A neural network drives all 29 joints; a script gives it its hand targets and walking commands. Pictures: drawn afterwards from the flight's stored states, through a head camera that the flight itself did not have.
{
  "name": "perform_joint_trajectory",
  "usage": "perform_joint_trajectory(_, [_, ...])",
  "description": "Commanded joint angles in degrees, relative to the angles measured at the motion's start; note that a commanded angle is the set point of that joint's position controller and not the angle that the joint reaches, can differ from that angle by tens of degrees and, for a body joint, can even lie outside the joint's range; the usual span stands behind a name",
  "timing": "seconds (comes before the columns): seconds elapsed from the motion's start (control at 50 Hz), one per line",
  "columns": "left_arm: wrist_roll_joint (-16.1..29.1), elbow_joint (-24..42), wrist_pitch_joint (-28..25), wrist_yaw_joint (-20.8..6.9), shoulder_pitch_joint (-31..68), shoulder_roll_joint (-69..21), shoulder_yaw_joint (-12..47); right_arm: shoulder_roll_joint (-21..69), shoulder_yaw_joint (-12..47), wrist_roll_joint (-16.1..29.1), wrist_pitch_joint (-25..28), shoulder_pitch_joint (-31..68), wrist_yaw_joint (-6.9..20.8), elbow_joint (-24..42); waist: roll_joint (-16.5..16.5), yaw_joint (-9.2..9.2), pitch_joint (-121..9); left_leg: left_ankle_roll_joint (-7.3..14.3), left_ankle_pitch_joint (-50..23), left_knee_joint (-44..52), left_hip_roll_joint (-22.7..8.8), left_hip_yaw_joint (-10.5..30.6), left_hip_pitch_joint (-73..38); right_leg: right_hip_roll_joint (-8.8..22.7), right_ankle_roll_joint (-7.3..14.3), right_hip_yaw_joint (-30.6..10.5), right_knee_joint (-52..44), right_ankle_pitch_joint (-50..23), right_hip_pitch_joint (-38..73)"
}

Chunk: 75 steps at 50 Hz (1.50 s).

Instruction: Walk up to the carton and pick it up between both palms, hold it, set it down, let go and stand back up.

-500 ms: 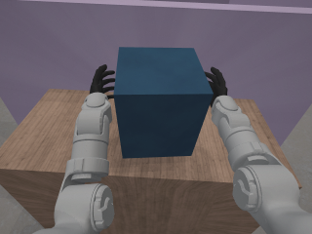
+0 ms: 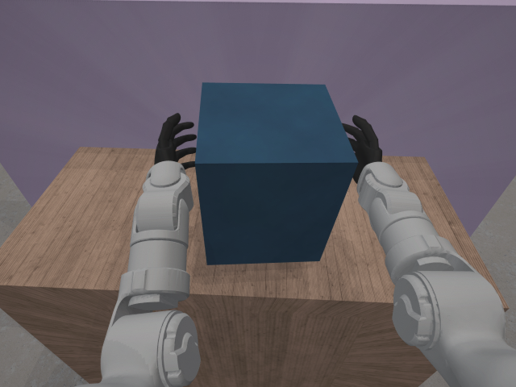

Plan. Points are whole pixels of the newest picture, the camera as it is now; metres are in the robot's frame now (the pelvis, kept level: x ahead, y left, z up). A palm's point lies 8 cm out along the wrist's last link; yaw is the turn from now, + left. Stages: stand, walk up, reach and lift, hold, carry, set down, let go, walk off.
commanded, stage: set down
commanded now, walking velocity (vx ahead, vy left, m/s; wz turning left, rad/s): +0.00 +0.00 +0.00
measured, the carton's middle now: (264, 177) +0.46 +0.02 +0.11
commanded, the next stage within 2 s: none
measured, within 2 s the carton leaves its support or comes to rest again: neither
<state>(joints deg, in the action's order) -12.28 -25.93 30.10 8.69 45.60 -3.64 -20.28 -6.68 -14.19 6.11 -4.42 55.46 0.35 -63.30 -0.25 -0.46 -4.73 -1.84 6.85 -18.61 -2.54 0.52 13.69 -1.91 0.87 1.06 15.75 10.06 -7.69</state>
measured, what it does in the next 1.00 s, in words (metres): stands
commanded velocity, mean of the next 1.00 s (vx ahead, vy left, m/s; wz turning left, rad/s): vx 0.00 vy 0.00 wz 0.00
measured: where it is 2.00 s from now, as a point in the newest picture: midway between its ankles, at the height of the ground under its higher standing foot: outside the picture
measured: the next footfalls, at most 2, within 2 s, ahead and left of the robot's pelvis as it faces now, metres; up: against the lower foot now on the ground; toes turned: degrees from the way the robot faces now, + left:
none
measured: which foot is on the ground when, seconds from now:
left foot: down 0.00-1.00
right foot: down 0.00-1.00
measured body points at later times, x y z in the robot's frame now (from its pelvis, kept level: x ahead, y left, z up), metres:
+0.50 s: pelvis +0.02 -0.01 +0.00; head +0.03 -0.02 +0.45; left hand +0.43 +0.14 +0.16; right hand +0.47 -0.16 +0.13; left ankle +0.03 +0.14 -0.75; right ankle -0.02 -0.10 -0.75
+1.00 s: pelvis +0.02 -0.01 +0.00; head +0.04 -0.03 +0.45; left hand +0.43 +0.14 +0.14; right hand +0.47 -0.16 +0.12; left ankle +0.03 +0.14 -0.75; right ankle -0.02 -0.10 -0.75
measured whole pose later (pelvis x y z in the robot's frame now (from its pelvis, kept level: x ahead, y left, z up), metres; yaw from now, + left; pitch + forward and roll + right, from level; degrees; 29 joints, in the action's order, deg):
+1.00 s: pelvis +0.02 -0.01 +0.00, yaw +0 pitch +4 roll +0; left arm -15.5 -26.0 21.6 10.4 41.9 -11.1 -25.6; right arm -8.5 -14.2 1.1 0.6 54.7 2.5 -66.8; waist 2.2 -1.6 -3.3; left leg -1.9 7.4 -16.9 -2.6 0.2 13.7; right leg -1.9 1.6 1.1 16.1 11.7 -8.7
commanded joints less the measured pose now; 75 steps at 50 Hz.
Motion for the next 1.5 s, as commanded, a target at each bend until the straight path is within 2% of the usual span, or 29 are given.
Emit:
perform_joint_trajectory(0.0, [-3.51, 1.24, -4.35, -3.58, 28.18, -23.73, 9.33, 12.72, 5.83, -6.84, 4.67, 39.85, 9.87, 15.85, 1.72, -8.91, -26.34, -1.16, -21.63, -1.72, -1.06, -2.85, -24.77, -2.46, 0.18, 5.67, -1.66, -7.67, -7.03])
perform_joint_trajectory(0.14, [-4.37, 0.94, -5.49, -1.81, 29.93, -23.46, 8.02, 13.92, 5.26, -7.87, 4.86, 39.50, 10.76, 12.32, 1.04, -10.76, -25.84, -0.95, -18.89, -0.79, -0.72, -3.84, -22.69, -2.25, 0.32, 5.46, -2.24, -4.85, -8.29])
perform_joint_trajectory(0.16, [-3.84, 1.18, -4.93, -1.27, 26.97, -21.76, 8.50, 9.81, 4.65, -8.69, 4.82, 37.64, 9.90, 13.84, 1.17, -9.22, -25.25, -0.55, -20.87, -1.54, -0.87, -3.38, -22.99, -2.27, 0.39, 5.27, -2.35, -8.51, -9.27])
perform_joint_trajectory(0.3, [-4.72, 2.52, -5.85, -0.83, 27.75, -23.24, 6.91, 12.43, 7.62, -7.23, 4.80, 37.55, 10.47, 12.24, 0.33, -12.41, -25.07, -0.45, -25.41, -2.04, -0.68, -4.76, -22.19, -2.61, 0.20, 4.78, -1.12, -12.21, -8.19])
perform_joint_trajectory(0.36, [-4.07, 2.08, -6.53, 0.10, 26.20, -22.95, 7.48, 8.15, 6.37, -8.70, 5.29, 36.63, 10.33, 11.42, 0.78, -11.17, -27.18, -1.47, -28.32, -2.75, -1.61, -3.77, -22.98, -3.06, 1.19, 5.51, -1.52, -11.90, -11.02])
perform_joint_trajectory(0.4, [-4.60, 3.29, -6.77, 0.57, 25.27, -25.90, 7.82, 10.67, 7.78, -7.28, 6.14, 38.50, 10.45, 12.41, 1.73, -13.18, -29.09, -1.07, -31.27, -3.50, -1.44, -3.63, -23.03, -2.91, 0.96, 5.13, -1.57, -14.89, -11.65])
perform_joint_trajectory(0.44, [-3.93, 2.69, -7.49, 0.57, 25.75, -25.55, 8.17, 11.86, 8.11, -7.43, 6.60, 39.19, 10.39, 13.32, -1.15, -12.73, -29.19, -0.59, -31.11, -3.76, -1.46, -3.40, -22.17, -3.19, 0.59, 5.01, -1.17, -15.46, -12.60])
perform_joint_trajectory(0.46, [-4.60, 1.77, -7.35, 0.59, 25.35, -24.63, 5.93, 12.94, 9.18, -6.96, 6.34, 40.08, 9.85, 14.17, -2.36, -14.80, -29.59, -0.10, -31.14, -3.46, -1.08, -4.42, -21.01, -3.01, -0.08, 4.46, -0.83, -18.98, -10.67])
perform_joint_trajectory(0.48, [-5.24, 2.28, -7.33, 0.37, 25.37, -23.14, 5.58, 11.02, 8.68, -8.43, 6.19, 38.37, 9.46, 13.91, -1.88, -13.18, -29.65, -0.14, -31.87, -3.53, -0.83, -4.65, -21.06, -2.67, -0.33, 4.39, -0.01, -21.84, -9.69])
perform_joint_trajectory(0.54, [-5.91, -0.80, -6.87, -1.37, 25.05, -27.95, 4.89, 17.68, 10.61, -8.58, 5.84, 38.97, 10.55, 13.08, -3.47, -14.05, -28.48, 0.38, -30.23, -3.00, -0.10, -4.98, -19.22, -2.40, -0.89, 3.95, 0.26, -22.76, -7.27])
perform_joint_trajectory(0.56, [-5.92, 0.20, -6.82, -1.16, 24.04, -28.03, 5.35, 14.36, 7.93, -9.18, 5.66, 34.73, 10.32, 10.92, -1.42, -12.01, -27.76, -0.03, -32.43, -3.33, -0.79, -4.48, -21.39, -2.42, -0.55, 4.48, 0.20, -23.86, -9.83])
perform_joint_trajectory(0.58, [-6.02, 1.37, -6.78, -1.36, 24.14, -29.30, 6.46, 16.01, 8.65, -8.52, 5.73, 36.88, 10.50, 12.01, -1.61, -13.20, -27.06, -0.52, -31.82, -3.07, -0.85, -4.85, -20.36, -2.77, -0.49, 4.70, 0.18, -21.79, -9.80])
perform_joint_trajectory(0.62, [-6.56, 1.94, -7.45, -1.61, 24.18, -27.91, 5.76, 16.10, 8.31, -9.95, 6.49, 35.54, 10.14, 11.99, -2.02, -11.58, -29.85, -0.66, -33.58, -3.55, -0.87, -4.79, -21.10, -2.95, -0.76, 4.90, 0.62, -24.29, -9.42])
perform_joint_trajectory(0.76, [-8.01, 1.26, -9.97, -2.74, 24.18, -30.75, 4.91, 20.97, 7.90, -10.93, 8.06, 35.35, 10.92, 11.53, -2.57, -13.69, -30.43, -0.22, -33.71, -3.81, -0.42, -5.43, -17.32, -1.81, -1.22, 3.50, 2.01, -27.93, -7.03])
perform_joint_trajectory(0.82, [-8.15, 0.09, -10.75, -2.82, 22.29, -30.11, 5.26, 20.11, 7.92, -12.35, 8.63, 34.00, 10.77, 13.01, -4.06, -12.96, -30.12, 0.10, -31.39, -3.06, -0.89, -5.54, -16.70, -2.12, -1.29, 4.00, 1.98, -26.39, -7.34])
perform_joint_trajectory(0.88, [-8.89, 0.99, -11.80, -2.21, 24.86, -30.43, 5.34, 20.49, 5.96, -12.23, 9.15, 34.88, 11.73, 10.06, -1.25, -12.37, -30.21, -0.82, -33.33, -3.57, -1.21, -4.83, -19.36, -2.59, -1.07, 4.51, 1.04, -22.43, -10.83])
perform_joint_trajectory(0.92, [-9.58, -0.58, -11.89, -2.24, 22.40, -30.48, 4.47, 21.00, 6.59, -12.56, 9.32, 32.85, 11.95, 9.43, -1.67, -13.58, -28.41, -0.43, -31.31, -2.80, -1.13, -5.73, -17.64, -2.37, -0.78, 4.32, 0.69, -21.40, -9.96])
perform_joint_trajectory(0.94, [-9.38, -0.45, -12.28, -2.36, 23.55, -30.52, 5.45, 20.48, 4.87, -13.56, 9.43, 32.58, 11.74, 8.44, -1.46, -12.05, -28.67, -0.77, -32.56, -3.01, -1.08, -5.69, -18.90, -2.65, -0.37, 4.93, 0.24, -21.51, -10.41])
perform_joint_trajectory(1.0, [-9.90, -2.04, -12.14, -2.85, 21.49, -30.67, 4.32, 21.12, 6.08, -14.25, 9.50, 33.02, 11.93, 10.33, -3.35, -13.51, -28.04, -0.19, -31.41, -2.46, -1.14, -5.88, -18.61, -2.72, -1.00, 4.66, 0.70, -21.56, -9.69])
perform_joint_trajectory(1.06, [-9.14, -1.13, -13.49, -2.50, 23.62, -29.56, 5.48, 19.40, 3.78, -14.33, 10.19, 33.92, 12.22, 9.16, -2.96, -11.46, -28.63, -0.47, -28.35, -2.52, -1.37, -5.46, -18.12, -2.69, -0.59, 4.87, -0.05, -16.43, -12.12])
perform_joint_trajectory(1.1, [-10.27, -3.01, -13.94, -2.70, 21.68, -29.63, 3.38, 21.33, 5.13, -14.60, 10.01, 32.74, 12.07, 8.90, -4.28, -13.86, -25.99, 0.25, -29.18, -2.07, -0.82, -6.59, -16.59, -2.44, -0.88, 4.39, 0.24, -18.97, -10.76])
perform_joint_trajectory(1.14, [-10.49, -3.15, -14.25, -2.63, 22.52, -30.25, 4.44, 19.64, 1.99, -15.27, 10.31, 31.47, 12.60, 7.91, -3.01, -11.99, -27.86, -0.54, -27.56, -1.35, -1.50, -5.67, -17.60, -2.86, -0.23, 5.13, -0.59, -14.35, -11.95])
perform_joint_trajectory(1.16, [-10.81, -2.13, -14.83, -2.52, 21.25, -30.86, 4.87, 20.55, 2.81, -15.51, 10.85, 30.89, 12.39, 7.16, -1.99, -12.52, -27.79, -1.03, -32.36, -2.34, -1.72, -5.66, -19.13, -2.92, -0.25, 5.29, 0.00, -16.91, -12.29])
perform_joint_trajectory(1.26, [-10.28, -2.28, -16.78, -2.10, 22.14, -29.53, 4.26, 20.56, 3.94, -15.25, 12.02, 32.18, 12.26, 9.60, -3.78, -13.11, -29.13, -0.38, -31.69, -2.71, -1.77, -5.54, -18.71, -3.26, -0.56, 5.09, 0.45, -17.35, -12.40])
perform_joint_trajectory(1.28, [-10.22, -2.08, -17.26, -2.46, 22.25, -30.18, 5.04, 20.80, 2.44, -16.33, 12.28, 31.93, 12.42, 8.71, -2.16, -11.76, -29.35, -0.17, -30.93, -2.52, -1.26, -6.11, -17.89, -2.60, -0.28, 4.79, -0.24, -18.15, -12.16])
perform_joint_trajectory(1.36, [-11.70, -4.84, -16.94, -2.75, 21.26, -28.56, 1.61, 21.18, 2.97, -16.36, 11.24, 29.88, 12.61, 5.24, -3.33, -13.55, -24.37, 0.72, -27.30, -1.18, -0.96, -6.35, -15.20, -2.06, -0.83, 4.17, -0.07, -17.03, -10.46])
perform_joint_trajectory(1.38, [-10.55, -3.44, -17.26, -2.84, 22.08, -30.67, 3.78, 20.21, 2.03, -16.75, 12.04, 31.15, 12.56, 6.98, -2.76, -11.95, -26.04, -0.10, -29.76, -1.83, -1.24, -6.12, -16.62, -2.58, -0.52, 4.96, 0.21, -18.05, -11.84])
perform_joint_trajectory(1.42, [-11.31, -4.52, -18.25, -2.42, 20.27, -30.59, 2.72, 21.09, 3.62, -16.19, 12.37, 30.92, 12.53, 8.41, -2.80, -13.60, -28.19, 0.13, -29.79, -2.26, -1.23, -6.04, -14.90, -2.64, -0.31, 4.51, 0.89, -19.35, -10.91])
perform_joint_trajectory(1.48, [-11.19, -3.91, -19.32, -2.41, 21.83, -30.95, 3.73, 22.18, 2.48, -17.28, 13.03, 31.29, 12.14, 7.88, -3.50, -13.16, -27.44, 0.28, -31.80, -2.12, -1.27, -6.19, -15.60, -2.56, -0.55, 4.65, 0.66, -18.94, -11.52])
